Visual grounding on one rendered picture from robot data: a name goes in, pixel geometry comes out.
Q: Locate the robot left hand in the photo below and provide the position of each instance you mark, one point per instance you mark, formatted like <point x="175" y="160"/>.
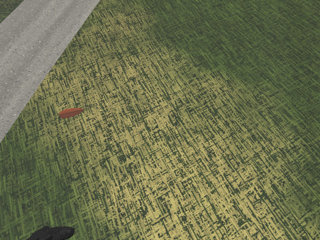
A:
<point x="53" y="233"/>

